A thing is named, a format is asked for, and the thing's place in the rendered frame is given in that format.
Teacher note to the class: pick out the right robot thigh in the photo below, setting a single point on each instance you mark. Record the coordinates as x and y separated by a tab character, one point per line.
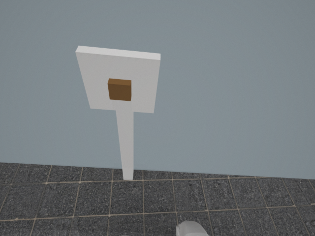
190	228

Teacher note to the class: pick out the panel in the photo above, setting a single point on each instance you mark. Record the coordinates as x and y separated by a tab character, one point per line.
97	65

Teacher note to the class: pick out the button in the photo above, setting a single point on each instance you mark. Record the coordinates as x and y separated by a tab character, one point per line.
119	89

